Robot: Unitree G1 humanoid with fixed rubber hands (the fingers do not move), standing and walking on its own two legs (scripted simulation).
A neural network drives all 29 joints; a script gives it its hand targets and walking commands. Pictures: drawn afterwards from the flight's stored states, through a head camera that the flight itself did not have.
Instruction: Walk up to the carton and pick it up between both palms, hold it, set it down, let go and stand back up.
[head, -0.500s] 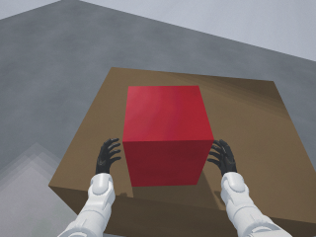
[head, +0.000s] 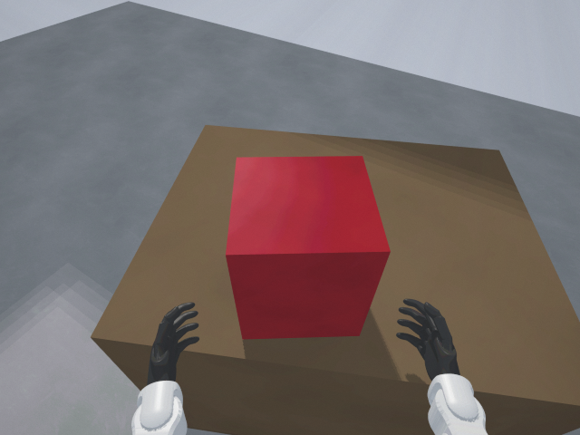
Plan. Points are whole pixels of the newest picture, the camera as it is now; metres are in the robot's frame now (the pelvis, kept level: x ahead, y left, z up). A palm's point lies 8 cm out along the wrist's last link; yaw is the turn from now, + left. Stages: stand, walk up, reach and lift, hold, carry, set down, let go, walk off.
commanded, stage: set down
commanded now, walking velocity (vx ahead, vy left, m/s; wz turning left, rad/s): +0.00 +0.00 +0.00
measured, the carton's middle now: (300, 250) +0.43 +0.01 -0.01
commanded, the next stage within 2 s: none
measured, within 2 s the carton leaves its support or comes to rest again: neither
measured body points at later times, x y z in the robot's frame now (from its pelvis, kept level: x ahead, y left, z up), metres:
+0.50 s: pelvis -0.01 +0.00 +0.00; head +0.00 +0.00 +0.45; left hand +0.20 +0.20 -0.04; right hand +0.21 -0.21 -0.04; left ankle +0.02 +0.14 -0.74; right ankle +0.05 -0.11 -0.74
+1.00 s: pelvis +0.02 +0.01 +0.00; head +0.03 +0.02 +0.45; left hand +0.18 +0.21 -0.07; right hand +0.20 -0.20 -0.05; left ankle +0.02 +0.14 -0.74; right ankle +0.05 -0.11 -0.74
